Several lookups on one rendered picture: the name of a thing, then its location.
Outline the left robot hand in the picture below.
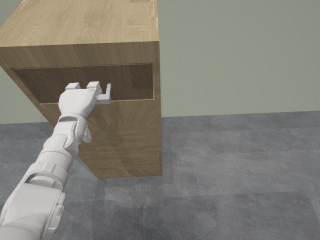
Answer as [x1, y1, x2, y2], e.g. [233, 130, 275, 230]
[58, 81, 103, 143]

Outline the handle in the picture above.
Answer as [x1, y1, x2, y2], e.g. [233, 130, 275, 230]
[96, 83, 112, 105]

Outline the drawer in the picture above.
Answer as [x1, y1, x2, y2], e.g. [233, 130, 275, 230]
[13, 62, 153, 104]

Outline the left robot forearm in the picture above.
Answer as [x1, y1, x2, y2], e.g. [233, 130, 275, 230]
[0, 113, 87, 227]

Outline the left robot upper arm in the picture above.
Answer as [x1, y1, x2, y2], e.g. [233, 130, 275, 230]
[0, 183, 66, 240]

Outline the cabinet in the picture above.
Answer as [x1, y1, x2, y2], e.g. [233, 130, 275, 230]
[0, 0, 163, 179]

